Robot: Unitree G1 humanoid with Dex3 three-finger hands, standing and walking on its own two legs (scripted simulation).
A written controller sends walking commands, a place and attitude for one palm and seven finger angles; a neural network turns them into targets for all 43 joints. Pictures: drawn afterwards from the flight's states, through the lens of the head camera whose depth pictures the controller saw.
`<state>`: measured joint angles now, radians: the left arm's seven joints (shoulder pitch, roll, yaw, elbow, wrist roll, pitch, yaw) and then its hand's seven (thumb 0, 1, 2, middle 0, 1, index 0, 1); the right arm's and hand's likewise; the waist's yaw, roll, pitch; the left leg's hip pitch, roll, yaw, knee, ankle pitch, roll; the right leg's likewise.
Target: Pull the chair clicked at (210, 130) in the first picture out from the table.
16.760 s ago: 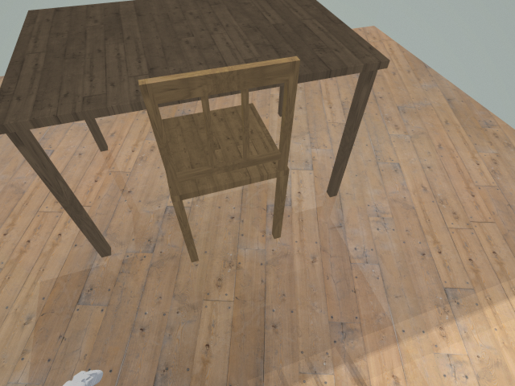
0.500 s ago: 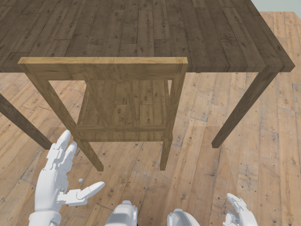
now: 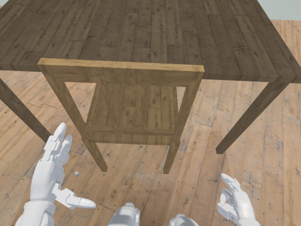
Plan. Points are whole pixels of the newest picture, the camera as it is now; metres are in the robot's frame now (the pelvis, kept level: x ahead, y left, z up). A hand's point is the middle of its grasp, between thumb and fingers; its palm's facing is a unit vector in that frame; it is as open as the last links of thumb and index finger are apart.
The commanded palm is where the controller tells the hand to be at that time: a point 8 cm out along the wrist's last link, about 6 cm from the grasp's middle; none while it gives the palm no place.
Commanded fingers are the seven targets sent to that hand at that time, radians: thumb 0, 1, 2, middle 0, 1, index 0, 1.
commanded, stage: raise the hand toward the chair's back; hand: left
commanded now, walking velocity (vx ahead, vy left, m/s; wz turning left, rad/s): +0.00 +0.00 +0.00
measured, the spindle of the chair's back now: (111, 108) +0.46 +0.16 -0.02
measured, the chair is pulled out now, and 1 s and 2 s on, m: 0.00 0.00 0.00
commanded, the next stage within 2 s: aim the fingers beside a spindle in 0.70 s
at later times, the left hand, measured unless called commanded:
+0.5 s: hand (71, 164) +0.25 +0.21 +0.04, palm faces +0.04 -1.00 -0.04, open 16.9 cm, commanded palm +0.23 +0.26 +0.05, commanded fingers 0.00 -0.50 0.30 -0.06 -0.08 -0.06 -0.08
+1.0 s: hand (78, 166) +0.25 +0.19 +0.04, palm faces +0.03 -1.00 -0.03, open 16.9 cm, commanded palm +0.23 +0.24 +0.04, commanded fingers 0.00 -0.50 0.30 -0.06 -0.08 -0.06 -0.08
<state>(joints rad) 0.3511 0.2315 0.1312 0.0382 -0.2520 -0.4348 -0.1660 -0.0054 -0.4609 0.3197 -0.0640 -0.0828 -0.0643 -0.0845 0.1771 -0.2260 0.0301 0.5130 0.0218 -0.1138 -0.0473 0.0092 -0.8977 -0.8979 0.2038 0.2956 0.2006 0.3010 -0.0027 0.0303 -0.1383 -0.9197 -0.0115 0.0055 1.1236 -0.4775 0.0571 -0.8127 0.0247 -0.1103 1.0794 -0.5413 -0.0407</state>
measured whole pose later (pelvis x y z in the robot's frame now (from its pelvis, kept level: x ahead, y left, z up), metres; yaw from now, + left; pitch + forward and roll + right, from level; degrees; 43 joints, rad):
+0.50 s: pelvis +0.00 +0.00 +0.01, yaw -1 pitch +15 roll -3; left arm 0.29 0.26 0.20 0.11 -0.29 -0.43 -0.22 -0.01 -0.50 0.30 -0.06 -0.08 -0.06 -0.08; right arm 0.23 -0.26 0.00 0.56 0.03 -0.13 -0.05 0.01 -0.90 -0.90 0.20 0.30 0.20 0.30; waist -0.03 0.03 -0.13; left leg -0.88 -0.01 0.02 1.08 -0.46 0.06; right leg -0.78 0.03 -0.10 1.03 -0.52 -0.03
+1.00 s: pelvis +0.00 +0.00 +0.00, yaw +0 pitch +16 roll -3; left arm 0.27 0.24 0.16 0.12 -0.28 -0.44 -0.22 -0.01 -0.50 0.30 -0.06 -0.08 -0.06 -0.08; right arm 0.21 -0.25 0.02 0.55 0.02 -0.14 -0.05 0.01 -0.90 -0.90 0.20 0.30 0.20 0.30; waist -0.02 0.03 -0.14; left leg -0.92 -0.01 0.00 1.11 -0.47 0.05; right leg -0.81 0.03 -0.11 1.07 -0.53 -0.04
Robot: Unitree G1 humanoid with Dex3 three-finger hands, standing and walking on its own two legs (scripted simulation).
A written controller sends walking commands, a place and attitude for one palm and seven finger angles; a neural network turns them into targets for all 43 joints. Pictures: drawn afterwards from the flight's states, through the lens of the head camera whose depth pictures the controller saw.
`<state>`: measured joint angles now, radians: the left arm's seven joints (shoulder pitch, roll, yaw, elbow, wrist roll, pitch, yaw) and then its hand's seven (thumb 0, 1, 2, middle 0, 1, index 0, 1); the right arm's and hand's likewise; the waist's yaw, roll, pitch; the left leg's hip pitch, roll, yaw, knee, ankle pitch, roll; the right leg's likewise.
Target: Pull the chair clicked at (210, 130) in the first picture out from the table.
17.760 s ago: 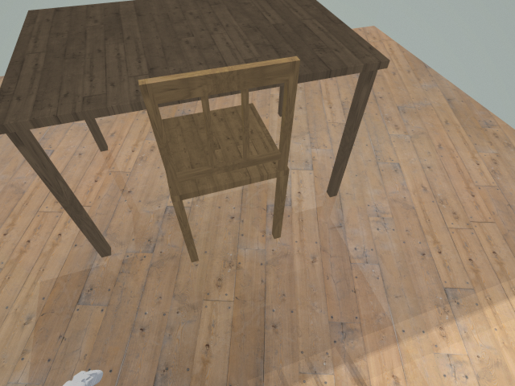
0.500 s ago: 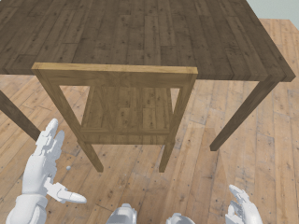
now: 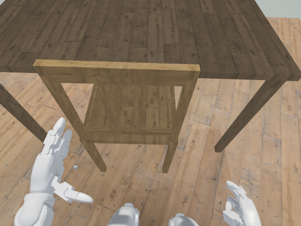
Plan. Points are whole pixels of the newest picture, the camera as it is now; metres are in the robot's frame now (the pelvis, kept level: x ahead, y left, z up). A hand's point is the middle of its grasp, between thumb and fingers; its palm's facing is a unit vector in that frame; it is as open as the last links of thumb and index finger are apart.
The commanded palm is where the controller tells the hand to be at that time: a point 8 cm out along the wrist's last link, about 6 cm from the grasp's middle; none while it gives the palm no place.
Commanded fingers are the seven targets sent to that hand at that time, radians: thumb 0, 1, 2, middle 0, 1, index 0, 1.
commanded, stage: aim the fingers beside a spindle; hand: left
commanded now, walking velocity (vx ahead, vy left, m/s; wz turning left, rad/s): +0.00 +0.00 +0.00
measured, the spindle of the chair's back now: (108, 109) +0.46 +0.17 -0.02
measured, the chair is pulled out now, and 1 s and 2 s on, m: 0.00 0.00 0.00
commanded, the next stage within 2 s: push the fingers through the gap in 1.80 s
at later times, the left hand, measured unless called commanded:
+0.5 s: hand (93, 160) +0.28 +0.16 +0.02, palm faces +0.03 -1.00 -0.04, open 16.9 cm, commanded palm +0.26 +0.22 +0.02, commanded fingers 0.00 -0.50 0.30 -0.06 -0.08 -0.06 -0.08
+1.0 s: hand (104, 154) +0.30 +0.14 +0.00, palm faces +0.02 -1.00 -0.02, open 16.9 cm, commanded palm +0.28 +0.20 +0.00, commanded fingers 0.00 -0.50 0.30 -0.06 -0.08 -0.06 -0.08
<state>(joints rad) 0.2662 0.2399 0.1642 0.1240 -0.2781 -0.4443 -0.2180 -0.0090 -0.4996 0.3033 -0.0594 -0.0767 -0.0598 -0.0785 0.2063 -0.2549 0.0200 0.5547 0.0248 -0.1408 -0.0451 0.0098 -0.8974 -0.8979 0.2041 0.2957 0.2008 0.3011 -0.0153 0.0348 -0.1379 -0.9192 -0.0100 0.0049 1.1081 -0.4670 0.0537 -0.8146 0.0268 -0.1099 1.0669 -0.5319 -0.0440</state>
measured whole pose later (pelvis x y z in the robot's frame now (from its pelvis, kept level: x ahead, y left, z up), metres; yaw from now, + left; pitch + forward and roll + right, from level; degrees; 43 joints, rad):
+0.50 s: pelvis +0.00 -0.01 -0.01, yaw -1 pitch +18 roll -2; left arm 0.17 0.22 0.12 0.19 -0.23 -0.46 -0.15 -0.01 -0.50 0.30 -0.06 -0.08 -0.06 -0.08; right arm 0.20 -0.25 0.01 0.56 0.01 -0.10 -0.03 0.01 -0.90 -0.90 0.20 0.30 0.20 0.30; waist -0.02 0.03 -0.15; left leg -1.00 0.00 0.01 1.18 -0.49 0.04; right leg -0.91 0.03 -0.11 1.15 -0.57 -0.06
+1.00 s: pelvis +0.00 -0.01 -0.03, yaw -1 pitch +20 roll -2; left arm 0.07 0.19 0.09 0.26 -0.20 -0.49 -0.09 -0.01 -0.50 0.30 -0.06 -0.08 -0.06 -0.08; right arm 0.19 -0.25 0.00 0.57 0.01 -0.05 -0.01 0.01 -0.90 -0.90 0.20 0.30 0.20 0.30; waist -0.03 0.03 -0.16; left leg -1.08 0.00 0.02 1.23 -0.51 0.04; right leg -0.99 0.03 -0.10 1.21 -0.59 -0.06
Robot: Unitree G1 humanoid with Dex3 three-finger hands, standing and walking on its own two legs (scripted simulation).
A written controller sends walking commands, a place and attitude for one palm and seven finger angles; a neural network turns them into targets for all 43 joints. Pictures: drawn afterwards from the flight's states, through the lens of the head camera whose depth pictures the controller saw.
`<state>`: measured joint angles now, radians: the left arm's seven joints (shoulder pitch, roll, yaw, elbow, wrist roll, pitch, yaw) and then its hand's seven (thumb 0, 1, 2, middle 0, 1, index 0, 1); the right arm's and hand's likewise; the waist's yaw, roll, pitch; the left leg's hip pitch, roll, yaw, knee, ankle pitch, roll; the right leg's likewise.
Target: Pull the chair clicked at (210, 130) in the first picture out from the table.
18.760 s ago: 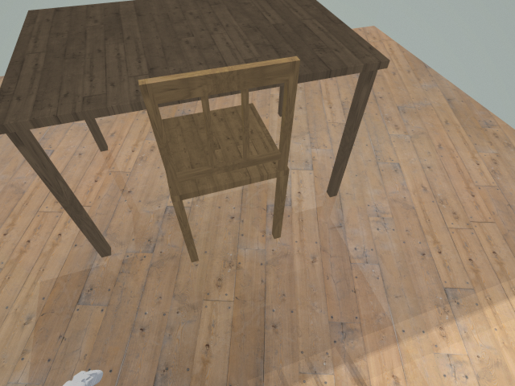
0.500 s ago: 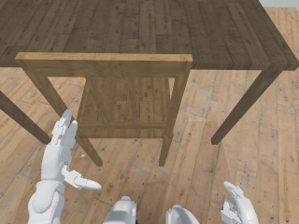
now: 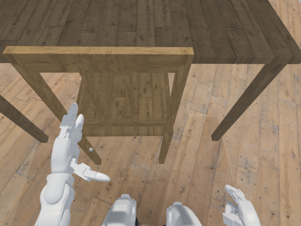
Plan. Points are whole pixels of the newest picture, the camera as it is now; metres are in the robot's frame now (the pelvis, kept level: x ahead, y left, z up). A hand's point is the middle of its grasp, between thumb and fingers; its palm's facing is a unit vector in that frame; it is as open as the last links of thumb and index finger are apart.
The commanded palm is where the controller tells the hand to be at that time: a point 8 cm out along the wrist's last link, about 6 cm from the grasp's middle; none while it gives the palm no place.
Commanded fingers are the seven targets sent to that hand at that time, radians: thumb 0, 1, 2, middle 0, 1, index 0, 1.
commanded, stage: aim the fingers beside a spindle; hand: left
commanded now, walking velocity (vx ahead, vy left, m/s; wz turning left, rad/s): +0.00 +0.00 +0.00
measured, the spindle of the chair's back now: (95, 100) +0.46 +0.18 +0.00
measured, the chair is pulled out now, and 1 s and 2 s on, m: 0.00 0.00 0.00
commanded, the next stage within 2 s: push the fingers through the gap in 0.80 s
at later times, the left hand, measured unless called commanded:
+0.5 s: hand (96, 145) +0.32 +0.16 +0.01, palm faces +0.04 -1.00 -0.02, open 16.9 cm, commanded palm +0.29 +0.21 +0.02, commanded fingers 0.00 -0.50 0.30 -0.06 -0.08 -0.06 -0.08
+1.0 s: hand (94, 145) +0.32 +0.16 +0.01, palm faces +0.05 -1.00 -0.02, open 16.9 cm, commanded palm +0.30 +0.21 +0.02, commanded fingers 0.00 -0.50 0.30 -0.06 -0.08 -0.06 -0.08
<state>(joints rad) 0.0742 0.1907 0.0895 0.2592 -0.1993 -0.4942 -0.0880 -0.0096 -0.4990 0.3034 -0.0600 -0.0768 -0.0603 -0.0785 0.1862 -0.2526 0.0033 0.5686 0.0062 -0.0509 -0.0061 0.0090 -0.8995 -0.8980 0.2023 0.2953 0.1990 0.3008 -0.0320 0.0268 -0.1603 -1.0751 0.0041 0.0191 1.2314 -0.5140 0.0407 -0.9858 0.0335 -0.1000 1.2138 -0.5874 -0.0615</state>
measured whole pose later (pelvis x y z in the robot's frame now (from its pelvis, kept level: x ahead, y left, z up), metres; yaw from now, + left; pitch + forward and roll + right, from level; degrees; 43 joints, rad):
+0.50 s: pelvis +0.00 +0.00 -0.01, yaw +0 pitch +22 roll -2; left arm 0.00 0.18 0.07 0.33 -0.17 -0.49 -0.04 -0.01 -0.50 0.30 -0.06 -0.08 -0.06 -0.08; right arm 0.19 -0.25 0.01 0.57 0.01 0.00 0.00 0.01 -0.90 -0.90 0.20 0.30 0.20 0.30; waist -0.03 0.03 -0.16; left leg -1.12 0.00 0.03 1.26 -0.52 0.05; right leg -1.03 0.03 -0.09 1.24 -0.59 -0.05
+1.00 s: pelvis +0.00 +0.01 -0.01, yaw +0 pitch +22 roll -2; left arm -0.01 0.18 0.06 0.33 -0.16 -0.50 -0.03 -0.01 -0.50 0.30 -0.06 -0.08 -0.06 -0.08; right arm 0.17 -0.24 0.01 0.56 0.00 0.00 0.00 0.01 -0.90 -0.90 0.20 0.30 0.20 0.30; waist -0.03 0.03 -0.16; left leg -1.12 0.00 0.02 1.26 -0.53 0.05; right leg -1.03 0.03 -0.10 1.24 -0.60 -0.05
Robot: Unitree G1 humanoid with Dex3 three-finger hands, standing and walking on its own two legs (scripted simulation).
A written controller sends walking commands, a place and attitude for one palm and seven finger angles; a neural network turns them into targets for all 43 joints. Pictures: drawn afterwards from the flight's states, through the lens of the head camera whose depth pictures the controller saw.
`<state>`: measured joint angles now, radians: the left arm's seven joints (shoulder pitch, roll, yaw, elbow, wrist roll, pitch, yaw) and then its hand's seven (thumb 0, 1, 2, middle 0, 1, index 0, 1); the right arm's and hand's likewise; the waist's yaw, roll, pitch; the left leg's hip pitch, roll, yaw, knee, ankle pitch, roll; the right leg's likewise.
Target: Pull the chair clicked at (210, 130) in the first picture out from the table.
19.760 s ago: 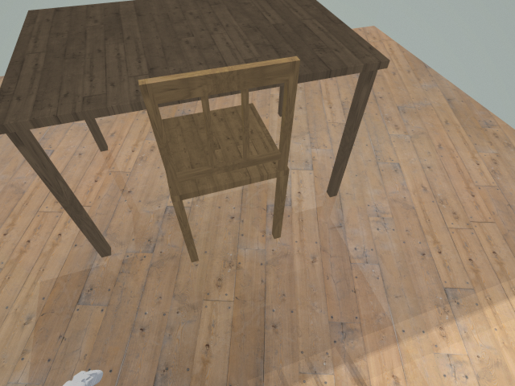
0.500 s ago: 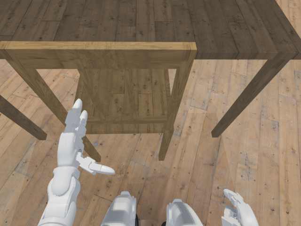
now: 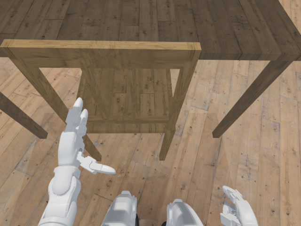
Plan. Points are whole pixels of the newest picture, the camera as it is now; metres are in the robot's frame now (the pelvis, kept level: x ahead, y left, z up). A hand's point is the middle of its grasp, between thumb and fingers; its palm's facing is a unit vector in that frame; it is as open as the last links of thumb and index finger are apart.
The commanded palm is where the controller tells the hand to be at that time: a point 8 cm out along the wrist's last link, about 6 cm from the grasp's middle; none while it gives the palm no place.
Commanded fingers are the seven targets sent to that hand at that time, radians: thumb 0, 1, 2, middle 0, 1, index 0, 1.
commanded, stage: push the fingers through the gap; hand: left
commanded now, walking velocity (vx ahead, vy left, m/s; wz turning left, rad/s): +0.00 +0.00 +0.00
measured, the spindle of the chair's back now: (97, 96) +0.46 +0.18 +0.01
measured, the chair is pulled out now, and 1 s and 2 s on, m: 0.00 0.00 0.00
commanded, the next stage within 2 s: hook a spindle and tug to test in 1.50 s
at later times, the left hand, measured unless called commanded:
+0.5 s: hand (100, 124) +0.37 +0.15 +0.02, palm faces +0.05 -1.00 -0.03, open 16.9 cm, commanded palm +0.35 +0.20 +0.02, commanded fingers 0.00 -0.50 0.30 -0.06 -0.08 -0.06 -0.08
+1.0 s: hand (102, 108) +0.42 +0.16 +0.02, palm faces +0.08 -1.00 -0.04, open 16.9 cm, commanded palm +0.39 +0.20 +0.02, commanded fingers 0.00 -0.50 0.30 -0.06 -0.08 -0.06 -0.08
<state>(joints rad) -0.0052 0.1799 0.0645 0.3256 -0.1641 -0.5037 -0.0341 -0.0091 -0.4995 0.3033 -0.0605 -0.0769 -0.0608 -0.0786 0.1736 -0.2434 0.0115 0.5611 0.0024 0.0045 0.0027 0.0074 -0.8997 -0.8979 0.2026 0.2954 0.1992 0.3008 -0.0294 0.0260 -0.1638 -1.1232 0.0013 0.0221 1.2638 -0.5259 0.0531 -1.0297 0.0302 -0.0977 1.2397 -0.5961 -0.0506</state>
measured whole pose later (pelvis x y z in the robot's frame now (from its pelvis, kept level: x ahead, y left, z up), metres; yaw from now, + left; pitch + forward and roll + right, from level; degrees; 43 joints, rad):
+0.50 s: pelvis +0.00 +0.00 +0.00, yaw +0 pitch +23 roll -2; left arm -0.23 0.21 0.12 0.51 -0.15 -0.49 -0.03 -0.01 -0.50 0.30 -0.06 -0.08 -0.06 -0.08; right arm 0.21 -0.26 0.01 0.60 0.00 0.02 0.00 0.01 -0.90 -0.90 0.20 0.30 0.20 0.30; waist -0.06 0.03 -0.16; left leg -1.14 0.01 0.02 1.26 -0.52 0.05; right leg -1.05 0.03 -0.10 1.24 -0.59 -0.05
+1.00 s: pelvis +0.00 +0.00 +0.00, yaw -1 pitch +24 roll -2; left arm -0.44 0.24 0.20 0.73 -0.13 -0.52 -0.02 -0.01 -0.50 0.30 -0.06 -0.08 -0.06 -0.08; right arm 0.23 -0.25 0.01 0.62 0.00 0.04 0.01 0.01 -0.90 -0.90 0.20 0.30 0.20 0.30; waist -0.08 0.03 -0.16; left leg -1.17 0.01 0.03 1.26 -0.52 0.05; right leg -1.08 0.04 -0.09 1.24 -0.58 -0.05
